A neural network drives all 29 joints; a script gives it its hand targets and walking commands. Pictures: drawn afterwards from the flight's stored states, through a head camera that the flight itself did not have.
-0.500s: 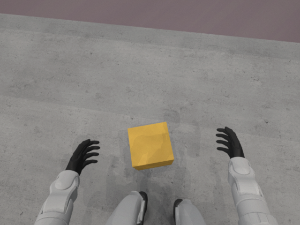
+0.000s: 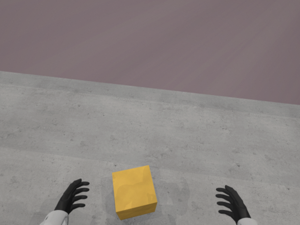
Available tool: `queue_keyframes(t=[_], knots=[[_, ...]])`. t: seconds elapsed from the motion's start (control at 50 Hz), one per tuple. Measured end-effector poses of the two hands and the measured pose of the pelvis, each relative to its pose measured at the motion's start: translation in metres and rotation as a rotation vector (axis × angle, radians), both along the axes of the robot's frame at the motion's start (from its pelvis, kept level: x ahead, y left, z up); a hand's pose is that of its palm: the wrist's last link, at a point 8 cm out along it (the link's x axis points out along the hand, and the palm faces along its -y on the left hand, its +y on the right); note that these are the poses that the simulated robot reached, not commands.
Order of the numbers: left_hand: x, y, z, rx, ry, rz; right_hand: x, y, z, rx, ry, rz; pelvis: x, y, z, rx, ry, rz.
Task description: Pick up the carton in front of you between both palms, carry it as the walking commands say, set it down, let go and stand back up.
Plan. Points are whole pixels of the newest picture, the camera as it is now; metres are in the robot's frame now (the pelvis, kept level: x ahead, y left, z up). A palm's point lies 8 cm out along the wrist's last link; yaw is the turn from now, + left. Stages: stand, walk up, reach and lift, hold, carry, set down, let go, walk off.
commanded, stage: let go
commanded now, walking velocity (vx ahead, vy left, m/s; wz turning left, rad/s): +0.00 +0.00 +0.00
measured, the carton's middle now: (134, 193) +0.36 +0.08 -0.65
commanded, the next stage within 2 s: stand in 0.32 s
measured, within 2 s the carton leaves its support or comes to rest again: neither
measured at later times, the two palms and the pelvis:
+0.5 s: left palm out of the picture +0.11 +0.28 -0.10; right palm out of the picture +0.09 -0.24 -0.09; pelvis -0.01 +0.02 -0.01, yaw +2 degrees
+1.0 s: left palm out of the picture +0.06 +0.30 -0.14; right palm out of the picture +0.11 -0.21 -0.12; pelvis +0.03 +0.04 -0.02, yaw +4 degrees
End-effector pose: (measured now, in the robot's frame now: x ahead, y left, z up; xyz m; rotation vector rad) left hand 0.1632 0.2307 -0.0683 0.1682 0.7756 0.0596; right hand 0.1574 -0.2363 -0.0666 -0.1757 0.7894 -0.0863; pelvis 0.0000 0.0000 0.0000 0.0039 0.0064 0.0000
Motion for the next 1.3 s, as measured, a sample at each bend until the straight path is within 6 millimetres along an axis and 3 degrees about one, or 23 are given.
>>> queue_keyframes(t=[0.34, 0.42, 0.52, 0.72, 0.9, 1.08, 1.3], knots=[[-0.019, 0.017, 0.004, 0.064, 0.017, 0.020, -0.024, 0.016, -0.004, -0.021, -0.005, 0.007, -0.022, 0.012, -0.005, -0.005, -0.089, 0.008], [-0.032, 0.032, -0.012, 0.107, -0.007, 0.023, -0.047, 0.002, -0.014, -0.112, 0.068, 0.005, -0.017, 0.014, -0.007, -0.002, -0.019, 0.018], [-0.056, 0.048, -0.037, 0.105, 0.080, 0.058, -0.069, -0.007, -0.026, -0.140, 0.169, -0.015, -0.005, 0.019, -0.010, -0.001, 0.029, 0.029], [-0.071, 0.063, -0.055, 0.104, 0.187, 0.128, -0.049, 0.016, -0.045, -0.109, 0.209, 0.002, 0.022, 0.029, -0.015, -0.006, 0.057, 0.050], [-0.088, 0.069, -0.066, 0.104, 0.281, 0.176, -0.038, 0.027, -0.054, -0.100, 0.241, 0.009, 0.033, 0.034, -0.018, -0.010, 0.053, 0.063], [-0.121, 0.069, -0.076, 0.096, 0.400, 0.207, -0.051, 0.024, -0.059, -0.118, 0.311, 0.000, 0.032, 0.035, -0.017, -0.014, 0.038, 0.076], [-0.166, 0.057, -0.084, 0.062, 0.541, 0.233, -0.084, 0.025, -0.064, -0.113, 0.419, -0.010, 0.026, 0.034, -0.012, -0.016, 0.008, 0.088]])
